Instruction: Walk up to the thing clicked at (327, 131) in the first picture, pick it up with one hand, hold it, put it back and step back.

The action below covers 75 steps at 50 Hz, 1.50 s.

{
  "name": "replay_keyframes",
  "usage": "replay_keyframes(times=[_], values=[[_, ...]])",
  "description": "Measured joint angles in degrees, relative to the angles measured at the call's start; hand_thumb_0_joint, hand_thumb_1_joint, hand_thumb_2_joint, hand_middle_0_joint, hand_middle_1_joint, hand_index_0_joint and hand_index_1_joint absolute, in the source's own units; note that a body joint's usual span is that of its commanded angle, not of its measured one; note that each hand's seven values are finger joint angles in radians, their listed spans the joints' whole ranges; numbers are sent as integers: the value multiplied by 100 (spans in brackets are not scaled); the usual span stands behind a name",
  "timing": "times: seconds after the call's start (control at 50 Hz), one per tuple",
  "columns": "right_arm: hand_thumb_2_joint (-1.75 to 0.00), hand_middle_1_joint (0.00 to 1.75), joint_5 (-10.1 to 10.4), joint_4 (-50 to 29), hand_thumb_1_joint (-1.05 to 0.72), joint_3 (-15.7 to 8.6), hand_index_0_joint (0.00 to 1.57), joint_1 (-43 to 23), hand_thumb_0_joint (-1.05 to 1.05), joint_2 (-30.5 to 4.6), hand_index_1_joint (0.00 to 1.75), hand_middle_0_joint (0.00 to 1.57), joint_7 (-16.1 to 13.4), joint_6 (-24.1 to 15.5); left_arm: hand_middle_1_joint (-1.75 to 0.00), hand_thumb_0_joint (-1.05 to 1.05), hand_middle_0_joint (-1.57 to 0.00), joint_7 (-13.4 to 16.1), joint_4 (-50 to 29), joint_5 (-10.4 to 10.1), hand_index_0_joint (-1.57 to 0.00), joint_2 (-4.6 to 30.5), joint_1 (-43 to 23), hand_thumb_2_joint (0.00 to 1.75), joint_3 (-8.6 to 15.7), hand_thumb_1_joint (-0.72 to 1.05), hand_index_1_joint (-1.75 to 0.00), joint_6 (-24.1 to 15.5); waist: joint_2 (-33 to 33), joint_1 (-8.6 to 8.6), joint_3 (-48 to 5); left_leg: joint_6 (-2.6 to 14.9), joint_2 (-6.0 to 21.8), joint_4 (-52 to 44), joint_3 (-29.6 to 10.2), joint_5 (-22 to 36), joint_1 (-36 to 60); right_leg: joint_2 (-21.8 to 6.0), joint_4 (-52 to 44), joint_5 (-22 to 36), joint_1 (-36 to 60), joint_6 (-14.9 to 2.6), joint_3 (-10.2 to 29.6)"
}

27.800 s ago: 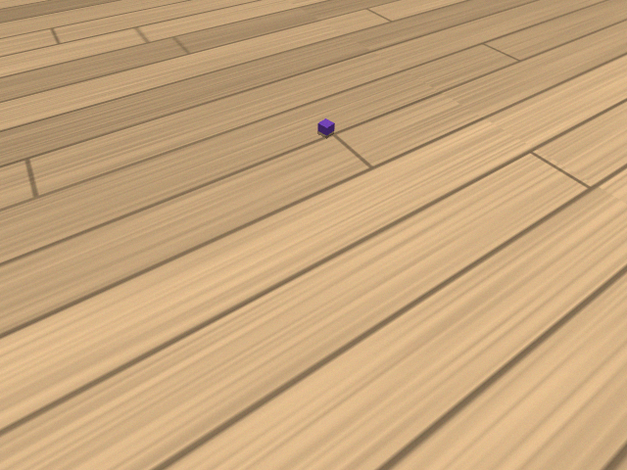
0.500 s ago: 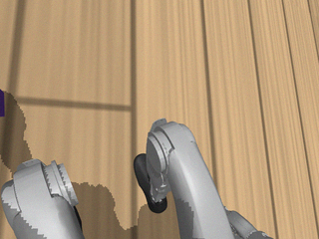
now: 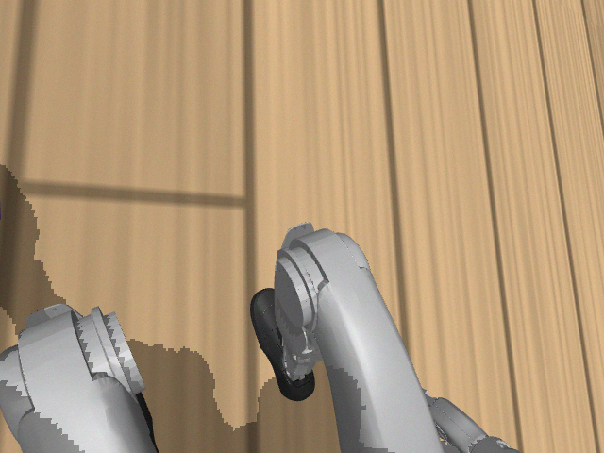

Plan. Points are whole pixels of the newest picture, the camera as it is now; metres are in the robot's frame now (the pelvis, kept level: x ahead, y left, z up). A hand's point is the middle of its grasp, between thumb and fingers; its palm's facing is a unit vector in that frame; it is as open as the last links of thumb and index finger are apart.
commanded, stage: withdraw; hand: left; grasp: from above
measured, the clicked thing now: out of the picture +0.47 +0.28 -0.28
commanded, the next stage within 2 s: home in 0.88 s
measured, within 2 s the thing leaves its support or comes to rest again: neither
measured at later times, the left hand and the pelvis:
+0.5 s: hand out of the picture +0.46 +0.33 -0.06, palm faces -0.40 -0.09 -0.91, open 11.3 cm; pelvis +0.00 -0.01 +0.06, yaw +6 degrees
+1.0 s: hand out of the picture +0.45 +0.31 -0.13, palm faces -0.33 -0.06 -0.94, open 11.4 cm; pelvis -0.01 -0.01 +0.03, yaw +6 degrees
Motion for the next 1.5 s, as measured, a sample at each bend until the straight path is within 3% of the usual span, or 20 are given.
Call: replay_keyframes(times=[0.14,0.22,0.32,0.4,0.48,0.56,0.64,0.72,0.88,0.94,1.0,1.08,1.16,1.22,1.3,1.38,1.44,1.5], values=[[-90,30,53,-12,-90,-178,20,150,0,18,30,20,17,27,-59,0,-49,-72,-615,-47,-50,-111,245,61,316,-4,-59,12,98,136,-92,-21,-3,-43,13,-9,-18,-16,-21,-17,-30,-64,1],[-90,30,185,153,-91,-432,20,323,0,93,30,20,125,89,-60,0,-48,-16,-1223,-349,-49,-544,450,62,161,-6,-60,292,255,350,-481,-48,8,-167,100,-64,-14,-50,-61,-91,-79,-88,65],[-90,30,529,341,-91,-762,20,341,1,184,30,20,203,309,-61,0,-47,-203,-1734,-767,-48,-1144,580,64,-56,-8,-61,905,612,639,-1145,-12,47,-506,291,-81,17,-94,-279,-161,-103,-104,189],[-90,30,781,368,-91,-1000,20,200,1,229,30,20,138,547,-62,0,-48,-719,-1856,-1187,-48,-1487,480,65,-369,-8,-62,1395,838,819,-1417,45,81,-902,530,-12,259,-133,-537,-161,74,-123,357],[-90,30,955,279,-91,-1113,20,103,0,224,30,20,-37,775,-62,0,-48,-1506,-1768,-1531,-47,-1701,225,66,-700,-8,-63,1560,945,936,-1512,61,87,-1293,713,119,545,-174,-794,-101,291,-142,490],[-90,30,1020,106,-91,-1101,20,49,0,169,30,20,-302,942,-64,0,-47,-2194,-1646,-1559,-46,-1714,-35,68,-861,-10,-66,1339,952,928,-1372,41,56,-1551,763,280,755,-218,-977,3,481,-147,518],[-90,30,1014,-6,-91,-1046,20,103,0,83,30,20,-562,1056,-65,0,-47,-2446,-1623,-1422,-45,-1669,-117,69,-829,-11,-67,938,873,884,-1184,9,18,-1646,743,416,797,-249,-1040,105,524,-185,494],[-90,30,962,11,-91,-964,20,206,0,27,30,20,-722,1133,-65,0,-47,-2298,-1558,-1141,-46,-1543,-51,70,-729,-11,-67,491,728,801,-1081,-33,-7,-1556,689,481,670,-250,-951,170,399,-197,458],[-90,30,767,196,-91,-914,20,387,1,107,30,20,-773,1044,-65,0,-47,-1326,-1158,-515,-46,-1294,40,69,-430,-11,-66,48,526,641,-938,-92,-73,-1083,571,497,223,-240,-549,186,16,-184,401],[-90,30,722,245,-91,-992,20,447,1,227,30,20,-746,985,-64,0,-47,-983,-1466,-428,-46,-1290,235,68,-221,-11,-66,147,539,626,-939,-66,-81,-979,592,477,97,-236,-456,159,-94,-183,427],[-90,30,738,317,-91,-1075,20,489,1,364,30,20,-696,944,-65,0,-46,-748,-1725,-500,-46,-1385,359,68,-125,-11,-66,396,588,649,-1066,-26,-62,-985,670,420,63,-231,-437,99,-145,-170,497],[-90,30,811,434,-91,-1088,20,434,1,481,30,20,-653,911,-66,0,-43,-785,-1600,-772,-43,-1502,232,70,-210,-10,-67,804,732,712,-1309,40,-28,-1121,755,333,129,-231,-556,14,-93,-146,556],[-89,30,919,447,-90,-1120,20,394,1,517,30,20,-640,915,-66,0,-37,-1189,-1619,-1115,-37,-1631,192,76,-321,-8,-67,1095,921,820,-1501,95,-1,-1314,807,247,306,-239,-753,-70,87,-125,577],[-89,30,1027,346,-90,-1184,20,433,1,499,30,20,-624,985,-63,0,-32,-1594,-1986,-1478,-32,-1773,395,81,-250,-1,-64,1181,1025,947,-1580,118,10,-1494,840,190,537,-254,-929,-128,317,-99,589],[-89,30,1205,141,-90,-1321,20,532,1,423,30,20,-632,1156,-58,0,-27,-2239,-2990,-2128,-27,-2057,1069,86,-294,15,-59,1289,1137,1193,-1700,119,8,-1829,858,169,904,-292,-1254,-164,692,-96,572],[-89,30,1362,-82,-90,-1464,20,556,1,327,30,20,-717,1362,-53,0,-25,-2751,-4540,-3012,-24,-2405,2200,91,-336,34,-54,1429,1170,1471,-1816,111,22,-2308,882,212,1381,-317,-1711,-128,1157,-97,552],[-89,30,1456,-184,-90,-1566,20,463,1,302,30,20,-839,1449,-49,0,-24,-2963,-5538,-3643,-23,-2649,2983,93,-376,48,-49,1554,1082,1667,-1872,94,49,-2730,912,279,1813,-319,-2100,-58,1554,-108,548],[-89,30,1532,-228,-90,-1644,20,298,1,314,30,20,-991,1447,-43,0,-23,-3027,-6189,-4136,-23,-2849,3587,93,-472,61,-44,1695,950,1823,-1938,67,62,-3158,937,360,2275,-330,-2483,10,1985,-143,541]])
